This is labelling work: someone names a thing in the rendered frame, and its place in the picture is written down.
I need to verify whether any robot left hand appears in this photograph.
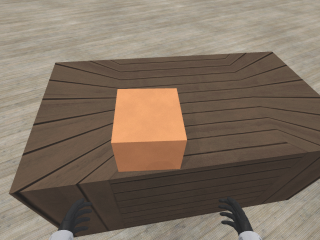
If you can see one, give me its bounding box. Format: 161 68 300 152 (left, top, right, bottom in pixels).
57 198 92 235

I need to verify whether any robot right hand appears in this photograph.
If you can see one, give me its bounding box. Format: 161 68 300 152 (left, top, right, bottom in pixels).
218 196 253 236

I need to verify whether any left robot forearm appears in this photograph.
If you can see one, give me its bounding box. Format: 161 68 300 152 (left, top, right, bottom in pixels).
48 230 74 240

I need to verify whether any carton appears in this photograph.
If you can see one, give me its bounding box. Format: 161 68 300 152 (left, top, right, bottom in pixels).
111 88 187 172

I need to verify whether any pedestal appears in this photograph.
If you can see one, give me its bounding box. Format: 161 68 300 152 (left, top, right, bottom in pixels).
9 51 320 238

